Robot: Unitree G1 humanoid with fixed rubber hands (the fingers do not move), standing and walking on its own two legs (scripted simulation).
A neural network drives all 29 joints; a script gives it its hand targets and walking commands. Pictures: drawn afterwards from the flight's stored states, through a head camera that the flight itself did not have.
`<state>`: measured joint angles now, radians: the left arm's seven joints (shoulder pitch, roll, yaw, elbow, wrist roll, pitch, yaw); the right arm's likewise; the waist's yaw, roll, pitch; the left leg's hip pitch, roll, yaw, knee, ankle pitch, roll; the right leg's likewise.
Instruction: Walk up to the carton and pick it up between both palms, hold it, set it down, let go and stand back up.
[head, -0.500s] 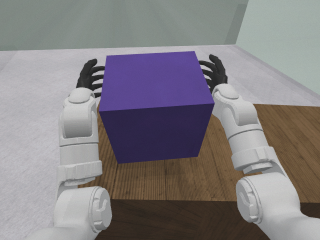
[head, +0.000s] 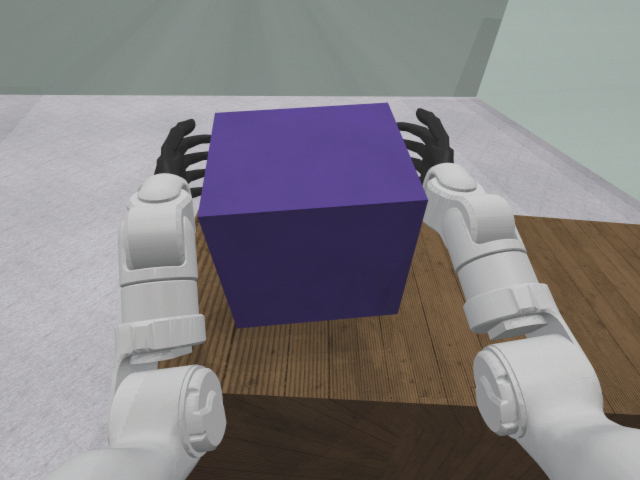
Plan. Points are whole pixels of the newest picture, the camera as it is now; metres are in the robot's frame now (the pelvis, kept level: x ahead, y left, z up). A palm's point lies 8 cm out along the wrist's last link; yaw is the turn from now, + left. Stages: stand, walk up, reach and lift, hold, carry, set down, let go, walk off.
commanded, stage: hold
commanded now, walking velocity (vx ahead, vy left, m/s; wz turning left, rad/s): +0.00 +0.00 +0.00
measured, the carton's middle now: (310, 218) +0.37 +0.02 +0.19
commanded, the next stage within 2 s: set down in 1.48 s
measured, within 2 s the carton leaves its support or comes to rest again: neither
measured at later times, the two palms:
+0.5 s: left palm (177, 164) +0.37 +0.18 +0.26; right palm (441, 175) +0.37 -0.13 +0.26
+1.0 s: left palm (196, 154) +0.37 +0.15 +0.27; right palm (459, 185) +0.36 -0.15 +0.25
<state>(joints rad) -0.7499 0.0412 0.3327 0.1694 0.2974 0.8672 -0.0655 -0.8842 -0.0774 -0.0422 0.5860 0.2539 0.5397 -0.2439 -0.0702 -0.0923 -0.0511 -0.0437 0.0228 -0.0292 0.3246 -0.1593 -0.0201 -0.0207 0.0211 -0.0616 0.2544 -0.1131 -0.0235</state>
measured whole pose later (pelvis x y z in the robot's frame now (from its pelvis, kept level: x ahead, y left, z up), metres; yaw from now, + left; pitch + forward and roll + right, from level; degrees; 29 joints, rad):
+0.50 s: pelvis +0.01 +0.01 +0.00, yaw -1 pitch -7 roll -1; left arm -0.80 0.03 0.36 0.24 0.28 0.84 -0.06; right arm -0.84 -0.11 0.02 0.56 0.27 0.53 -0.27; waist -0.05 -0.05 -0.08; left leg -0.03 0.02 -0.01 0.32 -0.17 0.00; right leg -0.01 0.02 -0.03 0.25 -0.12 -0.01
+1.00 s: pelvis +0.01 +0.01 +0.00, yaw -2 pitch -8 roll +0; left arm -0.82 -0.01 0.39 0.27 0.31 0.86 -0.05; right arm -0.83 -0.13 0.02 0.57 0.27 0.56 -0.25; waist -0.06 0.01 -0.08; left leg 0.00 0.01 0.01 0.31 -0.18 0.01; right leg 0.00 0.01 -0.01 0.27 -0.13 0.00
